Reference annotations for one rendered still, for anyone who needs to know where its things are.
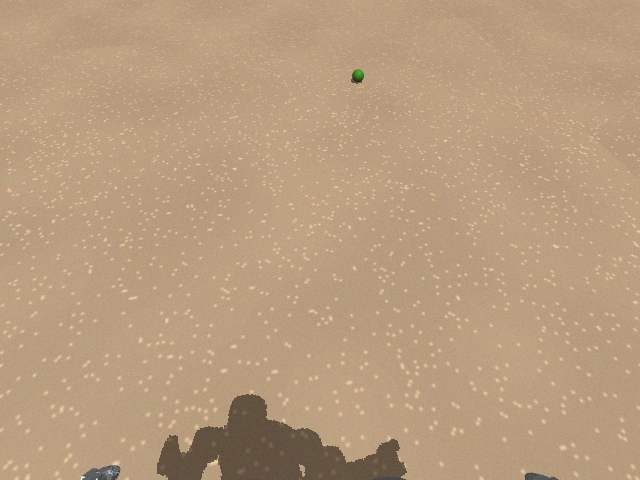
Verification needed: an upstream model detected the ball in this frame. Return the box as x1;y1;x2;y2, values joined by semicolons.
352;69;364;82

